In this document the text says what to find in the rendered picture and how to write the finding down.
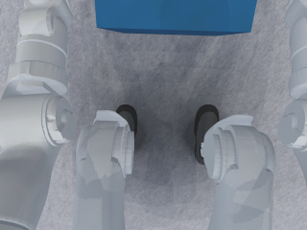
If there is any robot right upper arm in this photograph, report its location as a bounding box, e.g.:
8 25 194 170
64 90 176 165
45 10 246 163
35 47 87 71
277 96 307 188

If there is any robot left upper arm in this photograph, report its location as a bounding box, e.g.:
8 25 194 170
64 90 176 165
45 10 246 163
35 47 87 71
0 93 77 230

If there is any carton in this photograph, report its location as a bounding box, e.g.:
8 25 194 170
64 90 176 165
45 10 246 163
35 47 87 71
94 0 257 36

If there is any robot right shin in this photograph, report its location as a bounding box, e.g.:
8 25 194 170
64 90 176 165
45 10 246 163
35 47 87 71
201 114 276 174

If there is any right robot foot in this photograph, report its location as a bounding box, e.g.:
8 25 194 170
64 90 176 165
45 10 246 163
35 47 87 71
194 104 220 165

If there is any left robot forearm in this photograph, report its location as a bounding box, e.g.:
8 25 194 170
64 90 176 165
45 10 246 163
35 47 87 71
0 0 73 100

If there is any right robot forearm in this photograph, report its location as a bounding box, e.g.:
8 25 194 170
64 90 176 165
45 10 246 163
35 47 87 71
284 0 307 99

